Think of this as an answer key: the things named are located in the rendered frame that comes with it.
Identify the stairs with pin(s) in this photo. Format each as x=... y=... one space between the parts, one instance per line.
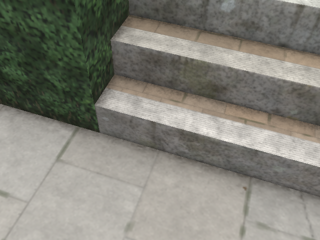
x=234 y=84

